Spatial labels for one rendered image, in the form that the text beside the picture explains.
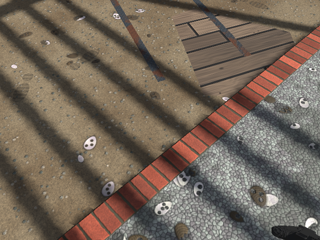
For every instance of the robot right hand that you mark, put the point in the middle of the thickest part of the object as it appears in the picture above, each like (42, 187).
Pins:
(294, 233)

